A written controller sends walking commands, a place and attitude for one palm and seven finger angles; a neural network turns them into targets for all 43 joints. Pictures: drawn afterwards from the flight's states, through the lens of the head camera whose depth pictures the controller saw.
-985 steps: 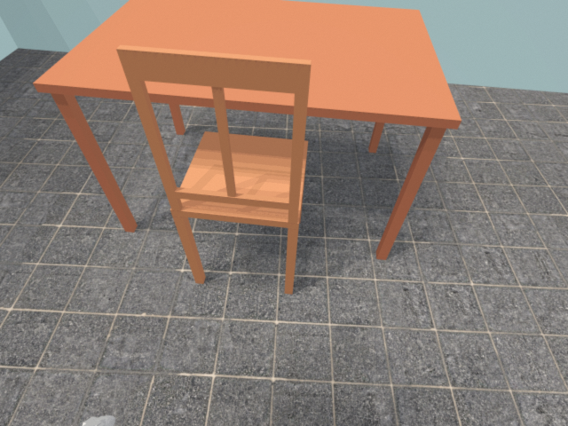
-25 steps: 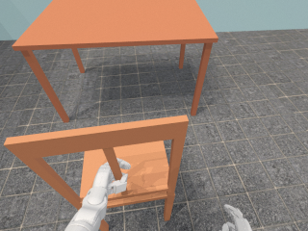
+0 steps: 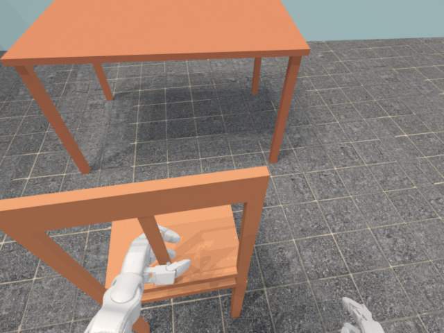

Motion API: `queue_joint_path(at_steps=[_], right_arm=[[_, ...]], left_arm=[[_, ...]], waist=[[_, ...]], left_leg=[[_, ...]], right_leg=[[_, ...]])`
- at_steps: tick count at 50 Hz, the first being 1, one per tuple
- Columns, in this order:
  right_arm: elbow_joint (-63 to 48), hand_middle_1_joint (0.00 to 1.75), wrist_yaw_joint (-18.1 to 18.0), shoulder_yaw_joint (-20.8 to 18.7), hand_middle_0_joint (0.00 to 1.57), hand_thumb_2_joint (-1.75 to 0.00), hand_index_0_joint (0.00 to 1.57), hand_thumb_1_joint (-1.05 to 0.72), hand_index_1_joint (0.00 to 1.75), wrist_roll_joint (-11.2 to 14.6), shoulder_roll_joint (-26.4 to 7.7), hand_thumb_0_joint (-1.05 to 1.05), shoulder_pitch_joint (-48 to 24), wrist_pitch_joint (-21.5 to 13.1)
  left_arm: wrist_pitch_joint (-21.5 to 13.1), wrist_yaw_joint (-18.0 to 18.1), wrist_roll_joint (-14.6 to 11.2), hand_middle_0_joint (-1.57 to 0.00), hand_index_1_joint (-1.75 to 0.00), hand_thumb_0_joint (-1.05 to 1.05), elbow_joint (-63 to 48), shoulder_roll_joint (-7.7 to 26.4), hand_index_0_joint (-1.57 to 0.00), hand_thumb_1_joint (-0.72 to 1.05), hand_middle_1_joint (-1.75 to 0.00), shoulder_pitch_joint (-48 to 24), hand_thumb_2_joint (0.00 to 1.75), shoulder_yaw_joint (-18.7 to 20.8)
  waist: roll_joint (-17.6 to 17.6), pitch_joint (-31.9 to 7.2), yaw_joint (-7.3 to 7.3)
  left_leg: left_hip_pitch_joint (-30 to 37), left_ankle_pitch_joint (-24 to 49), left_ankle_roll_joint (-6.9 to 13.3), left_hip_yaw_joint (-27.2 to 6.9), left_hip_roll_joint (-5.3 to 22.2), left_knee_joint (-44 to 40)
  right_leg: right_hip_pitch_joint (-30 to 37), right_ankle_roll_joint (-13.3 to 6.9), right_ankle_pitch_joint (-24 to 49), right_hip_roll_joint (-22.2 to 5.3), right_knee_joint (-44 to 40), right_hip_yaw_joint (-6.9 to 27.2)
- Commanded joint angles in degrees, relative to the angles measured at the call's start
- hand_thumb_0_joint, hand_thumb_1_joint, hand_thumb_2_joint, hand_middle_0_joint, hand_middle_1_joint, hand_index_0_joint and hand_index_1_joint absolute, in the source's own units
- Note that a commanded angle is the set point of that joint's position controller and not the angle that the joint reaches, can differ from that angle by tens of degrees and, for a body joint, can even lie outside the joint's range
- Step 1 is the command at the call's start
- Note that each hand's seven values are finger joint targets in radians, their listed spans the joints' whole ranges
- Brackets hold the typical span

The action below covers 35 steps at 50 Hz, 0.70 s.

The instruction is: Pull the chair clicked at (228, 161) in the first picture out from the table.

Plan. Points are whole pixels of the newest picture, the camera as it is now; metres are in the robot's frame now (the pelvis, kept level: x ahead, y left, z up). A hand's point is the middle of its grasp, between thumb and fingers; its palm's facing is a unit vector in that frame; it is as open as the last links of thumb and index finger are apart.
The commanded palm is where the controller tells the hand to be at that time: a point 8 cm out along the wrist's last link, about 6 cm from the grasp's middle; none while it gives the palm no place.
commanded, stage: open the thumb and straighten the fingers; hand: left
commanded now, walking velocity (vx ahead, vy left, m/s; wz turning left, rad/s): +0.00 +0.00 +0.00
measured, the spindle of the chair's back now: (161, 254) +0.29 +0.12 -0.06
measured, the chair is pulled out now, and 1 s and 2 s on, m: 0.62 0.62 0.62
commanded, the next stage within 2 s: draw the fingers out of the gap in 0.50 s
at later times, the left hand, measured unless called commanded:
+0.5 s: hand (158, 273) +0.25 +0.13 -0.06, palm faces -0.08 -0.99 -0.15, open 17.0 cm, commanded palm +0.24 +0.18 -0.03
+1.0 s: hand (154, 315) +0.18 +0.12 -0.06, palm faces -0.05 -0.99 -0.15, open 17.5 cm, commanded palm +0.16 +0.17 -0.03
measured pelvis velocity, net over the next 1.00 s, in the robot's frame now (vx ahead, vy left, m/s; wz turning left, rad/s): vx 0.01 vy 0.00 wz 0.05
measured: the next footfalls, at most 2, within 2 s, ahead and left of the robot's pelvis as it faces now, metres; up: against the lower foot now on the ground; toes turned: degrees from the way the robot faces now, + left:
none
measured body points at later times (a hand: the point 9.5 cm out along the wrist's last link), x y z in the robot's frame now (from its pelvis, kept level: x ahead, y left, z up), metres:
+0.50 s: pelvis +0.01 +0.00 -0.02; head +0.04 -0.02 +0.43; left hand +0.25 +0.18 -0.04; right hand +0.18 -0.24 -0.11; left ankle +0.01 +0.14 -0.72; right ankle -0.01 -0.12 -0.72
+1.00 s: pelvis +0.01 +0.00 -0.04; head +0.04 -0.01 +0.41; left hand +0.18 +0.18 -0.04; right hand +0.19 -0.23 -0.11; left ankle +0.01 +0.14 -0.72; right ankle -0.01 -0.12 -0.72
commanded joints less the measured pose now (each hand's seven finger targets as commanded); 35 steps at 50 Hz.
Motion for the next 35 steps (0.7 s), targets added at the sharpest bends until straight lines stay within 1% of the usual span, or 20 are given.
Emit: queue_joint_path(at_steps=[1,3,4,5,7,9,10,12,13,14,17,18,21,23,25,27,29,30,32,35], right_arm=[[-9.4,0.30,-0.2,-2.0,0.20,-0.90,0.20,-0.90,0.30,-0.4,-6.4,0.00,-4.8,-3.3],[-9.8,0.30,-0.5,-2.0,0.20,-0.90,0.20,-0.90,0.30,-0.6,-6.5,0.00,-4.3,-3.6],[-10.2,0.30,-0.7,-2.1,0.20,-0.90,0.20,-0.90,0.30,-0.7,-6.6,0.00,-4.2,-3.9],[-10.4,0.30,-0.9,-2.0,0.20,-0.90,0.20,-0.90,0.30,-0.7,-6.6,0.00,-4.3,-4.0],[-10.7,0.30,-1.1,-1.9,0.20,-0.90,0.20,-0.90,0.30,-0.7,-6.5,0.00,-3.9,-4.4],[-11.1,0.30,-1.3,-1.8,0.20,-0.90,0.20,-0.90,0.30,-0.7,-6.5,0.00,-3.8,-4.8],[-11.1,0.30,-1.5,-1.7,0.20,-0.90,0.20,-0.90,0.30,-0.8,-6.6,0.00,-3.9,-5.1],[-11.4,0.30,-1.7,-1.5,0.20,-0.90,0.20,-0.90,0.30,-0.8,-6.4,0.00,-3.6,-5.5],[-11.2,0.30,-1.8,-1.5,0.20,-0.90,0.20,-0.90,0.30,-0.9,-6.5,0.00,-3.3,-5.6],[-11.4,0.30,-1.9,-1.6,0.20,-0.90,0.20,-0.90,0.30,-1.0,-6.7,0.00,-3.0,-5.6],[-12.6,0.30,-1.9,-1.3,0.20,-0.90,0.20,-0.90,0.30,-1.0,-6.4,0.00,-3.4,-6.0],[-12.7,0.30,-2.0,-1.3,0.20,-0.90,0.20,-0.90,0.30,-0.9,-6.3,0.00,-3.3,-6.1],[-12.7,0.30,-2.4,-1.1,0.20,-0.90,0.20,-0.90,0.30,-1.0,-6.4,0.00,-3.1,-6.6],[-12.4,0.30,-2.7,-1.1,0.20,-0.90,0.20,-0.90,0.30,-1.0,-6.6,0.00,-2.7,-6.7],[-12.6,0.30,-2.8,-1.1,0.20,-0.90,0.20,-0.90,0.30,-1.1,-6.5,0.00,-2.8,-7.0],[-12.7,0.30,-2.9,-1.0,0.20,-0.90,0.20,-0.90,0.30,-1.1,-6.4,0.00,-2.5,-7.0],[-12.7,0.30,-2.9,-1.0,0.20,-0.90,0.20,-0.90,0.30,-1.2,-6.5,0.00,-2.3,-6.8],[-13.1,0.30,-2.8,-1.3,0.20,-0.90,0.20,-0.90,0.30,-1.3,-6.4,0.00,-2.6,-6.7],[-14.9,0.30,-2.2,-1.0,0.20,-0.90,0.20,-0.90,0.30,-1.0,-5.7,0.00,-3.3,-6.4],[-16.3,0.30,-2.1,-1.5,0.20,-0.90,0.20,-0.90,0.30,-1.1,-5.4,0.00,-3.9,-6.3]], left_arm=[[0.0,-0.4,0.1,-0.43,-1.23,0.00,-13.6,4.7,-0.43,-0.55,-1.23,-8.9,0.20,3.2],[1.2,-0.6,0.1,-0.38,-1.09,0.00,-14.4,4.9,-0.38,-0.55,-1.09,-9.9,0.20,3.6],[1.6,-0.6,0.0,-0.35,-1.01,0.00,-15.6,5.4,-0.35,-0.55,-1.01,-8.5,0.20,4.5],[2.2,-0.9,-0.2,-0.32,-0.94,0.00,-15.7,5.2,-0.32,-0.55,-0.94,-7.4,0.20,4.1],[2.8,-1.3,-0.6,-0.27,-0.80,0.00,-17.0,4.6,-0.27,-0.55,-0.80,-6.4,0.20,3.9],[3.1,-1.8,-0.8,-0.22,-0.65,0.00,-19.4,4.8,-0.22,-0.55,-0.65,-6.6,0.20,3.8],[3.3,-2.0,-0.7,-0.20,-0.58,0.00,-20.3,4.7,-0.20,-0.55,-0.58,-6.7,0.20,3.2],[3.8,-2.4,-0.6,-0.15,-0.43,0.00,-21.1,3.6,-0.15,-0.55,-0.43,-6.8,0.20,1.9],[4.0,-2.3,-0.6,-0.13,-0.36,0.00,-21.5,4.8,-0.13,-0.55,-0.36,-7.8,0.20,2.7],[4.5,-2.4,-0.7,-0.10,-0.29,0.00,-19.1,7.2,-0.10,-0.55,-0.29,-1.9,0.20,6.2],[4.7,-3.2,-0.6,-0.02,-0.07,0.00,-23.9,6.0,-0.02,-0.55,-0.07,-0.2,0.20,4.2],[4.7,-3.2,-0.4,0.00,0.00,0.00,-25.6,6.0,0.00,-0.55,0.00,-1.6,0.20,3.7],[5.3,-3.1,-0.4,0.00,0.00,0.00,-26.9,5.0,0.00,-0.55,0.00,-3.7,0.20,1.8],[5.5,-3.0,-0.5,0.00,0.00,0.00,-26.9,6.2,0.00,-0.55,0.00,-3.7,0.20,3.0],[5.9,-2.9,-0.4,0.00,0.00,0.00,-28.5,6.0,0.00,-0.55,0.00,-4.1,0.20,2.4],[6.5,-2.7,-0.2,0.00,0.00,0.00,-27.4,5.7,0.00,-0.55,0.00,-0.7,0.20,2.7],[7.0,-2.5,-0.3,0.00,0.00,0.00,-27.4,6.0,0.00,-0.55,0.00,-1.9,0.20,2.8],[7.6,-2.6,-0.2,0.00,0.00,0.00,-24.7,8.0,0.00,-0.55,0.00,6.7,0.20,5.8],[7.7,-3.0,-0.2,0.00,0.00,0.00,-29.3,5.4,0.00,-0.55,0.00,11.6,0.20,2.9],[7.6,-2.3,0.4,0.00,0.00,0.00,-35.1,6.4,0.00,-0.55,0.00,17.6,0.20,3.2]], waist=[[-0.2,-11.2,1.63],[-2.3,-12.2,1.17],[-1.6,-13.6,1.67],[-1.6,-13.2,1.60],[-3.9,-13.6,1.26],[-3.5,-14.1,0.97],[-2.1,-13.8,0.93],[-2.8,-13.4,0.34],[-2.7,-13.4,0.14],[-4.8,-13.1,1.45],[-2.7,-14.3,1.43],[-1.6,-14.7,0.96],[-2.2,-13.1,-0.12],[-3.0,-13.3,-0.08],[-0.2,-14.3,0.09],[-0.9,-14.5,0.59],[-2.4,-14.4,0.27],[-3.4,-13.8,2.07],[-1.4,-14.6,2.49],[-0.9,-14.5,2.88]], left_leg=[[3.6,8.1,2.2,0.5,-0.8,-1.5],[3.2,8.5,2.3,0.2,-0.8,-0.2],[3.2,9.4,2.3,0.3,-0.9,0.4],[3.0,9.7,2.3,0.2,-0.8,0.8],[2.4,10.2,2.4,0.1,-0.9,1.8],[2.2,10.6,2.4,0.0,-1.0,2.7],[2.2,11.0,2.4,0.0,-1.1,3.1],[1.8,10.3,2.5,-0.4,-1.2,3.8],[1.7,10.3,2.6,-0.5,-1.2,4.2],[0.2,9.9,2.5,-0.6,-1.3,4.4],[0.4,11.7,2.5,-0.5,-1.5,5.1],[0.8,12.2,2.6,-0.6,-1.5,5.6],[0.4,10.6,2.8,-1.2,-1.5,6.1],[-0.1,10.0,2.8,-1.4,-1.7,6.4],[0.5,11.0,2.7,-1.4,-1.7,6.6],[0.5,11.6,2.6,-1.5,-1.7,6.8],[-0.3,10.9,2.7,-1.5,-1.8,7.0],[-1.8,11.4,2.6,-1.3,-1.7,6.9],[-1.9,11.8,2.3,-0.8,-1.8,6.8],[-2.8,12.7,2.3,-1.0,-1.6,7.5]], right_leg=[[-0.2,-0.3,12.5,-0.4,-2.3,-1.7],[-1.3,-0.1,13.0,-0.3,-1.3,-1.8],[-1.0,-0.1,13.8,-0.3,-0.6,-1.7],[-1.1,-0.2,14.1,-0.4,-0.4,-1.9],[-1.6,0.1,14.9,-0.2,0.5,-2.0],[-2.2,0.1,15.3,-0.2,1.2,-2.1],[-2.4,0.0,15.5,-0.3,1.4,-2.1],[-3.8,0.3,14.7,-0.3,1.8,-2.4],[-4.1,0.3,14.7,-0.3,2.0,-2.3],[-3.6,0.2,14.4,-0.2,2.4,-2.4],[-3.1,0.2,16.5,-0.6,3.4,-2.4],[-3.7,0.1,16.6,-0.6,3.7,-2.4],[-5.6,0.3,14.5,-0.4,3.5,-2.6],[-5.7,0.3,14.0,-0.4,3.7,-2.7],[-5.4,0.1,14.4,-0.6,3.9,-2.6],[-5.4,0.1,14.8,-0.5,4.4,-2.9],[-5.6,0.3,14.8,-0.5,4.2,-2.8],[-4.1,0.0,15.6,-0.6,4.4,-2.7],[-3.9,0.0,16.1,-0.9,5.2,-3.0],[-3.5,-0.4,16.6,-0.9,5.8,-3.0]])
